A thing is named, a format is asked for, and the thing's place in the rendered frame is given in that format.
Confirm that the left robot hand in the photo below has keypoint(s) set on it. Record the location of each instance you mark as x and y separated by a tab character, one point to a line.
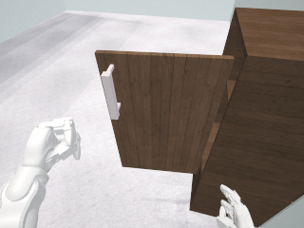
44	149

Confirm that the cupboard door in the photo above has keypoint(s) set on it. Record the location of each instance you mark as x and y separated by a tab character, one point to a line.
169	102

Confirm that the right robot hand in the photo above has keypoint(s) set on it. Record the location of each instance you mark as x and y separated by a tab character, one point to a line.
238	214

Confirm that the handle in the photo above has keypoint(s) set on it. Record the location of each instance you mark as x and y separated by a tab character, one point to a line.
110	94

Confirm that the robot left forearm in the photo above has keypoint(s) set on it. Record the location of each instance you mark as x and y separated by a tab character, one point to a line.
22	196

